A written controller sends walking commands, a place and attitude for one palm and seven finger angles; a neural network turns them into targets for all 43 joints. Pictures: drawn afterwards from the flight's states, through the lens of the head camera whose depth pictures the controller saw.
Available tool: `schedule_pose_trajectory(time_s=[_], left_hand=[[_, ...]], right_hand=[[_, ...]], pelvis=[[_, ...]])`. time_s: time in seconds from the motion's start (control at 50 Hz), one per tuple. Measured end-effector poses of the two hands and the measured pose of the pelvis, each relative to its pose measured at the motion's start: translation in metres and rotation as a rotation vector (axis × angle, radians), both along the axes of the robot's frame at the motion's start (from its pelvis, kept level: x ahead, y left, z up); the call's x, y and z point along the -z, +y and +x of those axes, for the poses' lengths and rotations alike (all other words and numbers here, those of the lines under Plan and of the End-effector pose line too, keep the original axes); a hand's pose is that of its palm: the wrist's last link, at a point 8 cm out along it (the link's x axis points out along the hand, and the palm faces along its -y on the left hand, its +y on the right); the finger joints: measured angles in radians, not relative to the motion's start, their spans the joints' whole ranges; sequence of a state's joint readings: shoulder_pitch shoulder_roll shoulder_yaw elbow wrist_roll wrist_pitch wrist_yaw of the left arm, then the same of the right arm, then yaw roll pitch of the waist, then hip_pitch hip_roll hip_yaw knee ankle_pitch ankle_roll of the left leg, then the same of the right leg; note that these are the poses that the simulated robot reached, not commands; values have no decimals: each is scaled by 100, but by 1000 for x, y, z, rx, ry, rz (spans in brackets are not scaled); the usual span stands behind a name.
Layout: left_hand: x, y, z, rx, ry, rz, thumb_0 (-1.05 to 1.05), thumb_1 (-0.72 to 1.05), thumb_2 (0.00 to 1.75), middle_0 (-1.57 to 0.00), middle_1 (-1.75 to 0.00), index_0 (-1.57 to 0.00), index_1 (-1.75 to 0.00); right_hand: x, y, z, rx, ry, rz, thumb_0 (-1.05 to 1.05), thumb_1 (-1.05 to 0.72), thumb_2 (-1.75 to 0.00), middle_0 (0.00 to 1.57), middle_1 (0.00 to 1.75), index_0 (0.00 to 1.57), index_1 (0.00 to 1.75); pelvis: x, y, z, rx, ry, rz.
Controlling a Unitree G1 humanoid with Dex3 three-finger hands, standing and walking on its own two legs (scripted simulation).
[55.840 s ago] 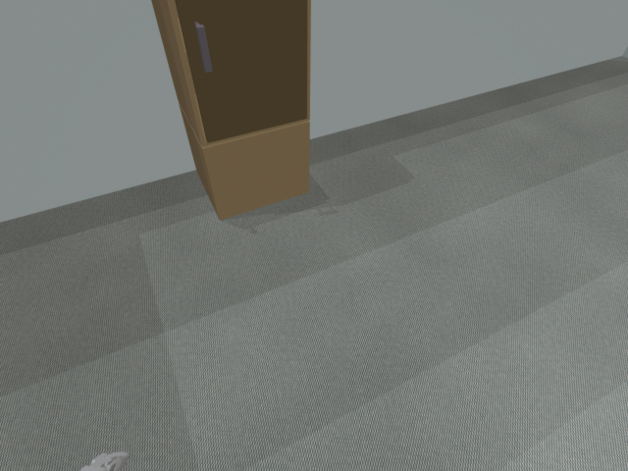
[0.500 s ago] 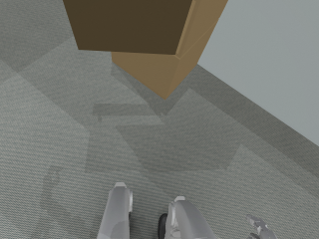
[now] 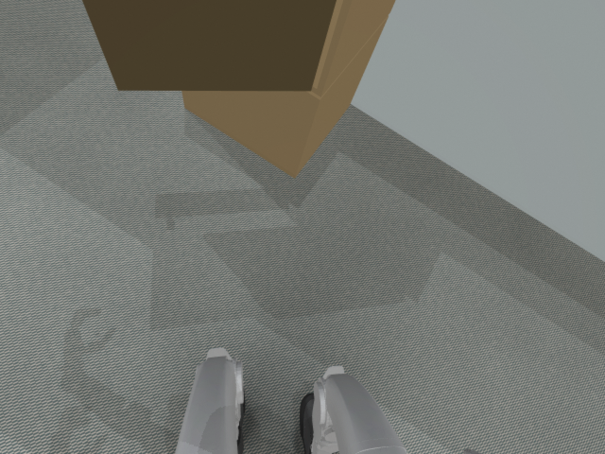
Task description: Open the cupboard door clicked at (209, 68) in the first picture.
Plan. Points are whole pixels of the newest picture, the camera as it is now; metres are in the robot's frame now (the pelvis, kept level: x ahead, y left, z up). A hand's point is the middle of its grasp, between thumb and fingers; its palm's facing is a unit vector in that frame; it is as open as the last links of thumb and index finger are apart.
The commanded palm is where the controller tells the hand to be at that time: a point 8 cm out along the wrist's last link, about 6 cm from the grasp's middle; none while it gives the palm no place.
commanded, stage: open thumb and fingers to let go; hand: left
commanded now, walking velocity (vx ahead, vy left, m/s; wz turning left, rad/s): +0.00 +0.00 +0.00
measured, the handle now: out of the picture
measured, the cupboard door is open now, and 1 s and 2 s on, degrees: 41 41 41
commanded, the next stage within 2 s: slide the hand sideways off the handle in 0.46 s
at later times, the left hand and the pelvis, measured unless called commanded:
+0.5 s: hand out of the picture +0.39 +0.43 +0.12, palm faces +0.19 -0.98 +0.02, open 15.7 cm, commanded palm +0.39 +0.46 +0.11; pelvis +0.01 -0.01 +0.01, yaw +2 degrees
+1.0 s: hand out of the picture +0.37 +0.45 +0.12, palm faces +0.26 -0.97 -0.01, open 16.3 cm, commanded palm +0.37 +0.49 +0.11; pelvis +0.00 -0.02 -0.01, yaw +0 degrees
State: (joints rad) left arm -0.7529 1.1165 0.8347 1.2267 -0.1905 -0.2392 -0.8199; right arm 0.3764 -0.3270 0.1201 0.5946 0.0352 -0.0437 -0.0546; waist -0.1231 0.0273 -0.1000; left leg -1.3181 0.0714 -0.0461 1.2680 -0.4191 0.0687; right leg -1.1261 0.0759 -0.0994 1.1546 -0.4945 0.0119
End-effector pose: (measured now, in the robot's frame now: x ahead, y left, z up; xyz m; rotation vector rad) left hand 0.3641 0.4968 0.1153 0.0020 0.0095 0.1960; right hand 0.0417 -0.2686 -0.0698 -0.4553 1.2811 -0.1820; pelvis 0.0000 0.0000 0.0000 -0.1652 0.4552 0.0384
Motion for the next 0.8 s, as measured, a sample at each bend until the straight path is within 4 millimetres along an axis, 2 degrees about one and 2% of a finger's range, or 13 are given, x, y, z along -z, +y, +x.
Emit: schedule_pose_trajectory(time_s=[0.1,0.18,0.3,0.4,0.58,0.7,0.8], left_hand=[[-2,3,-6,17,4,-3,1,-11,47,-33,-124,-33,-124],[3,0,-9,30,13,-15,1,-30,38,-31,-119,-31,-120],[10,-7,-10,19,-3,-13,0,-44,32,-27,-101,-27,-102],[7,-14,-8,18,-22,-4,-1,-48,31,-24,-80,-23,-81],[-3,-19,-6,-2,9,-18,-1,-50,30,-17,-44,-17,-44],[-7,-21,-4,-6,7,-7,-1,-50,30,-16,-34,-16,-35],[-1,-22,-4,-5,10,-19,-1,-50,30,-15,-31,-15,-32]], right_hand=[[-11,-2,13,-24,-9,-17,0,-90,-90,21,30,21,30],[-16,-5,30,-54,-35,-28,0,-90,-90,21,30,21,30],[-18,-7,56,-99,-93,-31,0,-90,-90,21,30,21,30],[-15,-7,67,-118,-114,-15,0,-90,-90,21,30,21,30],[-3,-12,59,-102,-103,19,0,-90,-90,21,30,21,30],[7,-21,45,-73,-72,19,0,-90,-90,21,30,21,30],[12,-28,36,-52,-58,8,0,-90,-90,21,30,21,30]], pelvis=[[-8,3,6,-16,-6,2],[-11,3,9,-26,-12,4],[-11,0,9,-34,-20,5],[-11,-5,8,-39,-27,8],[-7,-17,8,-26,-29,16],[0,-22,8,-12,-21,16],[6,-24,7,-2,-13,16]])
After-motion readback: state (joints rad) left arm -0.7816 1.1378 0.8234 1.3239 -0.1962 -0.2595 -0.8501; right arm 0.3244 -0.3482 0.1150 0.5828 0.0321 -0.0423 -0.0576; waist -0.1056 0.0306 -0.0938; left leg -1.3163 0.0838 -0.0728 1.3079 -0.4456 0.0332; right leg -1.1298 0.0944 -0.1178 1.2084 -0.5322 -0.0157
